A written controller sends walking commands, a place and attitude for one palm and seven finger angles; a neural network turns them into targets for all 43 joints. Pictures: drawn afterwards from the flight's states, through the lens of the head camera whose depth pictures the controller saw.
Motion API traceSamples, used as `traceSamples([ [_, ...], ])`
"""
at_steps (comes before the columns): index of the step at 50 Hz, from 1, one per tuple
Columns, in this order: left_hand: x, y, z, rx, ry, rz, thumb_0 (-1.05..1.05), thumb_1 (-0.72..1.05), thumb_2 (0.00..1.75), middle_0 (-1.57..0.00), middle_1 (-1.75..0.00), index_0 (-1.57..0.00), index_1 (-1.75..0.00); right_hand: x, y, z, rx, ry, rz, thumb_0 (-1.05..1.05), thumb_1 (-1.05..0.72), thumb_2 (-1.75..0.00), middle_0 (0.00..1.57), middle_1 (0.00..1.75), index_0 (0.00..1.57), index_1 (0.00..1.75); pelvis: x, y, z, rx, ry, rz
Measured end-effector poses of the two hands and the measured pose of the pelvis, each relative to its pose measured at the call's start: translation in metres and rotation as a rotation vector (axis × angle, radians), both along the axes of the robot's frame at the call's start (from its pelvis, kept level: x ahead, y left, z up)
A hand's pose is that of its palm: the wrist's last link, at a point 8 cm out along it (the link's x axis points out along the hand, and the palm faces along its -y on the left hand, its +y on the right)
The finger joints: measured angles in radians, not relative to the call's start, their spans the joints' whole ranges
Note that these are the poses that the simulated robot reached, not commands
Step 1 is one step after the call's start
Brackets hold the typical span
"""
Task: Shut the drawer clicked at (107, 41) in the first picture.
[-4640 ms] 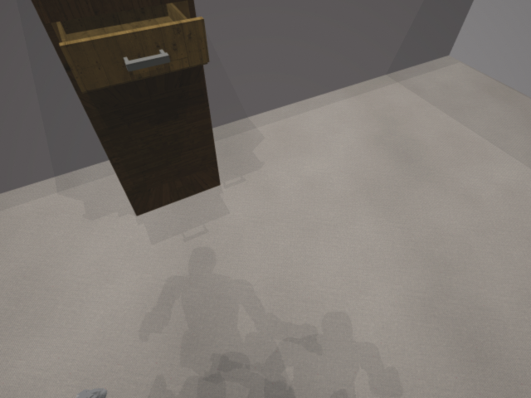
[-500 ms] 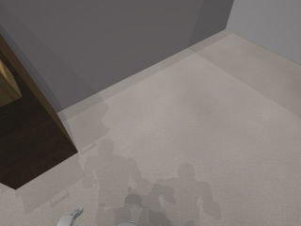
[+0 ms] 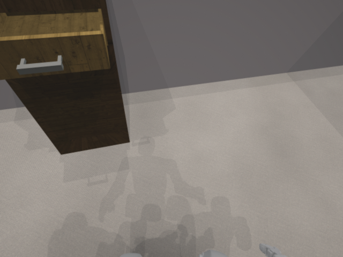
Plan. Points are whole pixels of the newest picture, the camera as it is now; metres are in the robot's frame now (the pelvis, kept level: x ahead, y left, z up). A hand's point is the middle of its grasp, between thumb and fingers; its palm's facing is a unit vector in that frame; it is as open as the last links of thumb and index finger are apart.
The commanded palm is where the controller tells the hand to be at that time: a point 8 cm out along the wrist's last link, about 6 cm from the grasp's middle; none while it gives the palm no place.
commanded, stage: turn to face it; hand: left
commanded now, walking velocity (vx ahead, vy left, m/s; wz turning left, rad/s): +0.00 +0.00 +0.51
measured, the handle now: (41, 63) +0.59 +0.45 +0.05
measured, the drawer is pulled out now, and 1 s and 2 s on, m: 0.15 0.15 0.15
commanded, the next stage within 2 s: take the last steps up to it in 0.44 s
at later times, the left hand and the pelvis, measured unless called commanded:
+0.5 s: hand out of the picture +0.04 +0.17 -0.14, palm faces +0.23 -0.94 -0.25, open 7.4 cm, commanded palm none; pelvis +0.00 -0.03 +0.01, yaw +14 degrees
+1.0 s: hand out of the picture -0.01 +0.23 -0.16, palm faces +0.34 -0.92 -0.18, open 7.4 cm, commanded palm none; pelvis +0.03 +0.05 +0.02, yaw +18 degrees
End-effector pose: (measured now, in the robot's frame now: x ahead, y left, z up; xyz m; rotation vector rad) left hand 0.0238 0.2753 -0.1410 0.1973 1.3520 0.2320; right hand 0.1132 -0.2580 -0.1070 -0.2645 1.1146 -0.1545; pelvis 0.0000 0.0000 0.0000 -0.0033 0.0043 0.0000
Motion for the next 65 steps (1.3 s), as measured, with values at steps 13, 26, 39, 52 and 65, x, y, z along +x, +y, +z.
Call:
traceSamples([
  [13,0.044,-0.02,0.029,0.01,-0.208,0.041,0.0,0.91,0.9,-0.19,-0.3,-0.2,-0.3,-0.006,0.006,-0.011,0.054,0.077,0.059,0.0,-0.9,-0.9,0.2,0.3,0.21,0.3,0.003,-0.013,0.009,-0.003,-0.003,0.129],
  [26,-0.007,-0.06,0.033,0.006,-0.196,0.148,0.0,0.91,0.9,-0.2,-0.3,-0.2,-0.3,-0.005,-0.011,-0.022,0.068,0.155,0.128,0.01,-0.91,-0.9,0.2,0.3,0.2,0.3,-0.001,-0.03,0.011,0.029,-0.026,0.254],
  [39,-0.117,-0.02,-0.004,-0.08,0.038,0.314,0.0,0.91,0.9,-0.2,-0.3,-0.2,-0.3,0.005,0.06,-0.004,0.012,0.088,0.254,0.0,-0.91,-0.9,0.2,0.3,0.2,0.3,-0.007,0.018,0.007,-0.008,-0.032,0.297],
  [52,-0.036,0.004,0.011,-0.1,-0.04,0.284,0.01,0.91,0.9,-0.19,-0.3,-0.2,-0.3,-0.066,0.09,-0.01,0.06,0.344,0.138,0.0,-0.9,-0.9,0.2,0.3,0.21,0.3,0.042,0.048,0.019,0.004,-0.026,0.318],
  [65,0.163,-0.003,0.009,-0.062,-0.283,0.173,0.0,0.91,0.9,-0.2,-0.3,-0.2,-0.3,-0.038,0.07,-0.035,0.087,0.558,0.046,0.0,-0.9,-0.9,0.2,0.3,0.21,0.3,0.142,0.035,-0.007,0.012,-0.032,0.328],
])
